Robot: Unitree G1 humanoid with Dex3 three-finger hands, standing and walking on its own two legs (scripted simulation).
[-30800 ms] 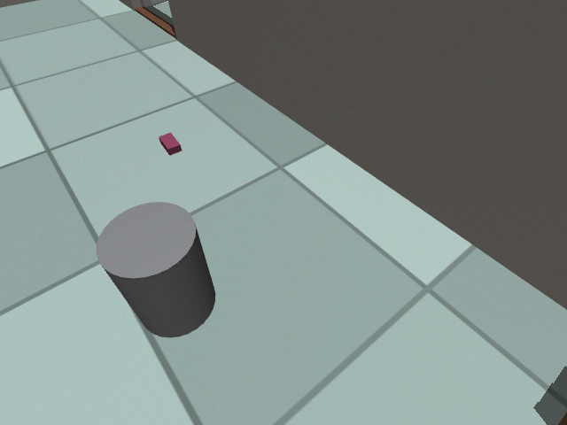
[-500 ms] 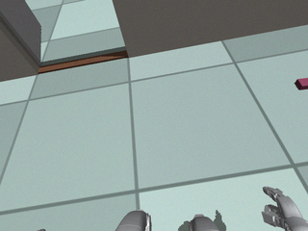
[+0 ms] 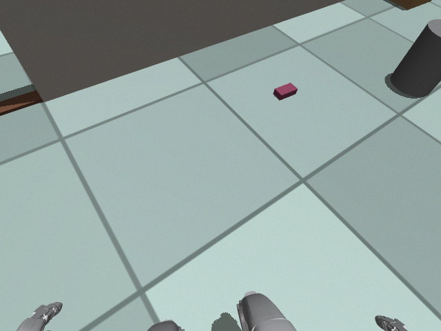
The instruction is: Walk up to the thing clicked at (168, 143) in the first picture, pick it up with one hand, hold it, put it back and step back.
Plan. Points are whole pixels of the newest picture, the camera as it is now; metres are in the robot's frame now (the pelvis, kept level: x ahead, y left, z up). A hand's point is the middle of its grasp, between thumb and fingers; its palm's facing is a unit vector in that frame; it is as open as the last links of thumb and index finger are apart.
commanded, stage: walk up
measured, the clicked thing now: (285, 91) +1.58 -0.55 -0.74
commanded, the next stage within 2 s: stand in 1.80 s
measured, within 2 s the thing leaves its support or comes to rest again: neither
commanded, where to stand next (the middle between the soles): +0.09 -0.05 m, yaw -33 degrees
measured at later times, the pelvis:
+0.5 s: pelvis +0.00 -0.03 +0.00, yaw -20 degrees
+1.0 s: pelvis +0.04 -0.04 -0.02, yaw -30 degrees
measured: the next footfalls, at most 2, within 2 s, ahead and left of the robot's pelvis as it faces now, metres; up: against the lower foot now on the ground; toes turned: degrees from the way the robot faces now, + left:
right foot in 0.28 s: +0.04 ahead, -0.17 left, +0.00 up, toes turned -27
left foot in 0.64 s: +0.17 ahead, +0.07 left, +0.00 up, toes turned -26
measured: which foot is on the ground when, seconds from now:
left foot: down 0.00-0.30, up 0.32-0.62, down 0.64-1.00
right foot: up 0.00-0.26, down 0.28-1.00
